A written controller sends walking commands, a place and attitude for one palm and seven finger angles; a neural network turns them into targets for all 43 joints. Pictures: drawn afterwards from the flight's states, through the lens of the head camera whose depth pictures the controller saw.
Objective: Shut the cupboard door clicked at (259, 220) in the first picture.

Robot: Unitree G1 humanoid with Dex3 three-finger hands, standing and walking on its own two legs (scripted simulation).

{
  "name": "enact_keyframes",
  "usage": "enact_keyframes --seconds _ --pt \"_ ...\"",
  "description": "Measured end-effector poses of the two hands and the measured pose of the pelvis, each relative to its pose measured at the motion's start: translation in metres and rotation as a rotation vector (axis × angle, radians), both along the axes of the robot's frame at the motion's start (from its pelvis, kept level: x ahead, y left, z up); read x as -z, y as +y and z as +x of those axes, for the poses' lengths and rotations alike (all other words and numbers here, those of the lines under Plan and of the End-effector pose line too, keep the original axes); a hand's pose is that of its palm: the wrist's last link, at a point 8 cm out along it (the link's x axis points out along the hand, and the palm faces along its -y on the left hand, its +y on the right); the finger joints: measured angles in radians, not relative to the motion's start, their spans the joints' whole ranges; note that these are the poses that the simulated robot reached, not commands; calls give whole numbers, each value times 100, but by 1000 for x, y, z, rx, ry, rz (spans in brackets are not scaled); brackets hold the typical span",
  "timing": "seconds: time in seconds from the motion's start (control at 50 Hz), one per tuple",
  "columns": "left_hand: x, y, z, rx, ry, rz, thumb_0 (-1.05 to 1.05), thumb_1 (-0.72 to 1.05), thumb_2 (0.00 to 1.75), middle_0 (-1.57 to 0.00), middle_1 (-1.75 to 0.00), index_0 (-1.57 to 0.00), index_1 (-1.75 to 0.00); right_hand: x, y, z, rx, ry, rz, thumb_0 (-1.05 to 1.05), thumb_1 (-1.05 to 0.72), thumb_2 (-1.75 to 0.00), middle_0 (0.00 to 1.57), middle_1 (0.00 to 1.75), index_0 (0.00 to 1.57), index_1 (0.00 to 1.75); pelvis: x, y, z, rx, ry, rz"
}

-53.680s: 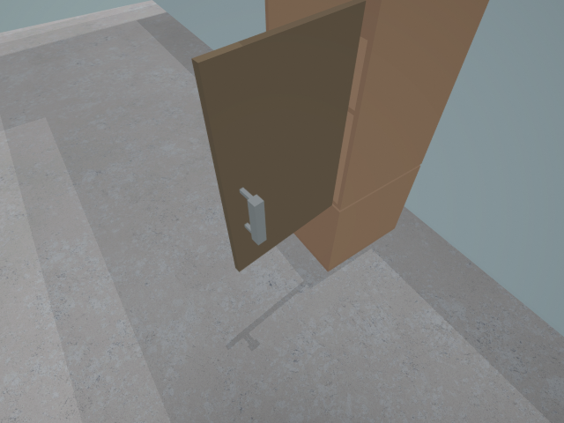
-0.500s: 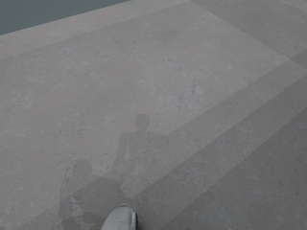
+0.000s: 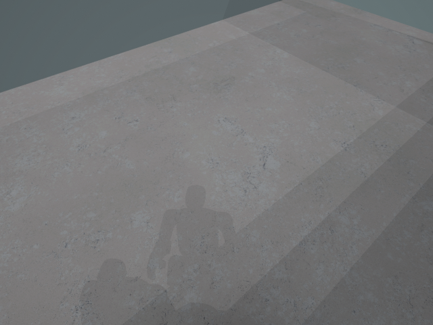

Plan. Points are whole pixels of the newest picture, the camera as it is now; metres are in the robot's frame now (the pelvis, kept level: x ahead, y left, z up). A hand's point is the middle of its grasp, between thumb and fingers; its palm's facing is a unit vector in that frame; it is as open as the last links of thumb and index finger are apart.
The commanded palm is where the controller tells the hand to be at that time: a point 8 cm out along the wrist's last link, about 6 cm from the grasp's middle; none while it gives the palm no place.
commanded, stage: turn to face it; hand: left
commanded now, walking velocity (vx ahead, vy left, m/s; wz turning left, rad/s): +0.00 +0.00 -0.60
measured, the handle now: out of the picture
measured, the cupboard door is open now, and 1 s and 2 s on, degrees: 33 33 33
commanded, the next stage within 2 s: none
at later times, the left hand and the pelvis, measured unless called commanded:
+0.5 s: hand (118, 306) +0.18 +0.23 -0.17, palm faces -0.18 -0.96 -0.21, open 7.4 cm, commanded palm none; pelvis +0.06 +0.04 +0.01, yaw -16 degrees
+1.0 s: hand (176, 272) +0.25 +0.11 -0.14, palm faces -0.53 -0.81 -0.25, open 7.4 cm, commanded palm none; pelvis +0.06 +0.00 +0.01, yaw -34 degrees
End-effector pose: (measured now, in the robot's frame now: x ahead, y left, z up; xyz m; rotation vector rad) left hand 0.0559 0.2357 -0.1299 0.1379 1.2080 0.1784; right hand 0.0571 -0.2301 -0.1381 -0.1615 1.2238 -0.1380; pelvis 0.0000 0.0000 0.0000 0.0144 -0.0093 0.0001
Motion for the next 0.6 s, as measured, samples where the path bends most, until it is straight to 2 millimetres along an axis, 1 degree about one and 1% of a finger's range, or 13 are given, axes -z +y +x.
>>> enact_keyframes --seconds 0.04,0.06,0.12,0.18,0.28,0.34,0.38,0.42,0.5,0.56,0.6 --pt "5 -8 10 29 18 5 0 91 90 -19 -30 -20 -30 9 -10 0 41 24 4 1 -92 -89 21 30 20 30 6 -5 9 33 12 -6" --pt "6 -12 13 41 31 4 0 91 90 -19 -30 -20 -30 11 -14 0 57 38 0 1 -92 -89 21 30 20 30 6 -7 12 40 15 -12" --pt "2 -17 17 49 66 3 0 91 89 -20 -30 -20 -30 4 -22 3 81 68 -19 1 -92 -89 20 30 20 30 -1 -7 18 59 25 -14" --pt "-1 -14 21 54 99 7 0 91 89 -20 -30 -20 -30 -8 -25 10 98 66 -35 1 -91 -89 20 30 19 30 -8 -6 26 85 36 -8" --pt "0 2 35 92 126 7 0 91 89 -20 -30 -20 -30 -22 -22 30 135 6 -62 1 -91 -89 20 30 19 30 -11 4 38 140 41 -5" --pt "7 17 51 121 125 4 1 91 89 -20 -30 -20 -30 -27 -14 42 161 -49 -82 1 -91 -89 20 30 19 30 -8 16 45 179 38 -11" --pt "15 28 66 143 116 0 1 91 89 -20 -30 -20 -30 -27 -8 46 178 -90 -102 1 -91 -89 20 30 19 30 -1 26 51 205 38 -29" --pt "17 37 85 170 103 1 1 91 89 -20 -30 -20 -30 -30 0 43 193 -102 -113 1 -91 -89 20 30 20 30 -1 33 53 231 28 -28" --pt "5 45 127 242 45 9 1 91 89 -19 -30 -20 -30 -39 12 25 228 -76 -113 1 -91 -89 20 30 20 30 -9 38 58 282 21 -47" --pt "-5 43 156 292 0 16 1 91 90 -19 -30 -20 -30 -41 16 8 268 -43 -107 1 -91 -89 21 30 20 30 -14 40 61 320 24 -55" --pt "-10 38 172 330 -17 24 1 91 90 -19 -30 -20 -30 -39 17 -4 305 -27 -100 1 -90 -89 21 30 20 30 -15 39 62 349 27 -53"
